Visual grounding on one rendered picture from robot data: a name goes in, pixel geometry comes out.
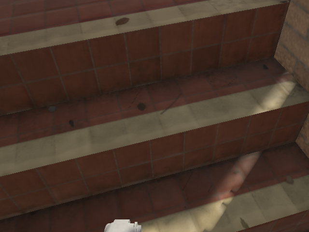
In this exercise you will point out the left robot thigh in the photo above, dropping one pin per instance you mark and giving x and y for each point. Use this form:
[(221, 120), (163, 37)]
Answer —
[(123, 225)]

